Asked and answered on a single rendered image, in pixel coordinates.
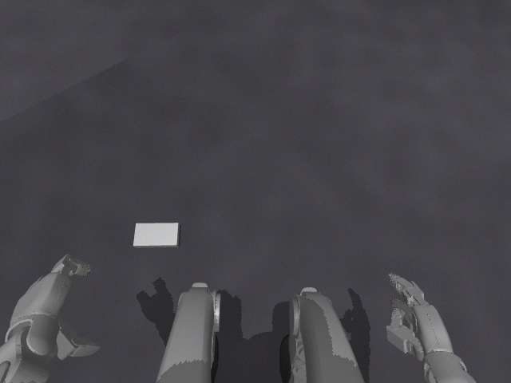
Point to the right robot hand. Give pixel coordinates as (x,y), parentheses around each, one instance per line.
(424,331)

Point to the left robot arm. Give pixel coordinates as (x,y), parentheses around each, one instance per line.
(30,347)

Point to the right robot arm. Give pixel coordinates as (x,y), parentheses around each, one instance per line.
(445,367)

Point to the left robot hand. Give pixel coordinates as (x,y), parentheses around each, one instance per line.
(47,296)

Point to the small box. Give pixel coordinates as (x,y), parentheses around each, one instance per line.
(156,235)

